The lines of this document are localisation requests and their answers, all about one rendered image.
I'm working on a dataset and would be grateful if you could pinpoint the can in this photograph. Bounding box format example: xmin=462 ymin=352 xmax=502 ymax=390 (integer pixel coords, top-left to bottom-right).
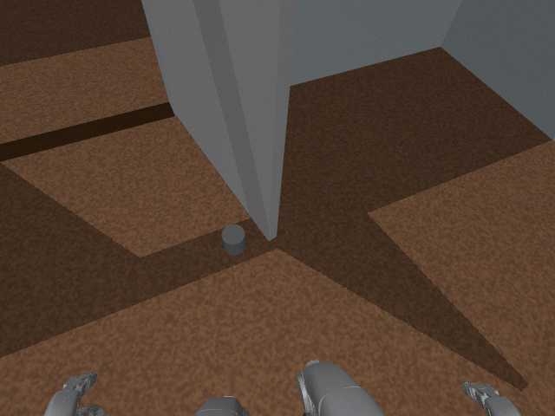
xmin=222 ymin=224 xmax=245 ymax=256

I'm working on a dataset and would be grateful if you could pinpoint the right robot hand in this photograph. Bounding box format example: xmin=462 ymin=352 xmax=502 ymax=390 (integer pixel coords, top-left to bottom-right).
xmin=461 ymin=382 xmax=522 ymax=416

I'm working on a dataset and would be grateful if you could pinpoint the left robot hand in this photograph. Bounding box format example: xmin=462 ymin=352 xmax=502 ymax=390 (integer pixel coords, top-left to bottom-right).
xmin=43 ymin=372 xmax=109 ymax=416

